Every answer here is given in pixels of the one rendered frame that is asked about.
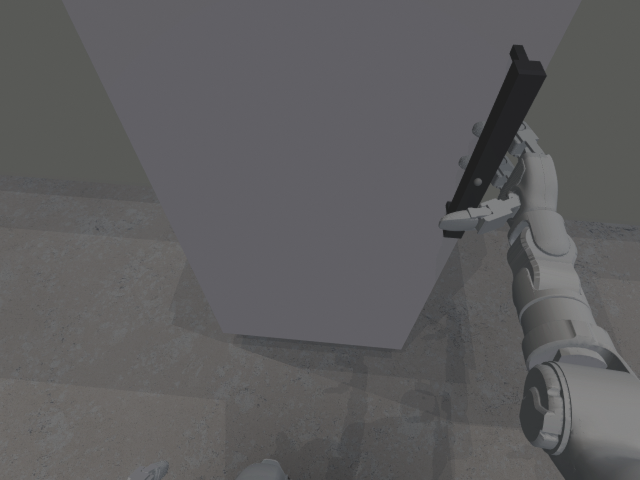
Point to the right robot upper arm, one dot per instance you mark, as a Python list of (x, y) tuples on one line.
[(586, 419)]

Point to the right robot hand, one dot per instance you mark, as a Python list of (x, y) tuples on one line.
[(533, 182)]

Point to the left robot shin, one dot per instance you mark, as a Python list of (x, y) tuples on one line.
[(270, 461)]

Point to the fridge door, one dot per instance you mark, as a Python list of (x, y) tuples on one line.
[(304, 151)]

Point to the handle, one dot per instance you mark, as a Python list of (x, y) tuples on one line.
[(520, 87)]

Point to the left robot hand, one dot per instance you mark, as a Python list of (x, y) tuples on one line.
[(155, 471)]

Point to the robot right forearm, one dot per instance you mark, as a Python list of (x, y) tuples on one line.
[(553, 311)]

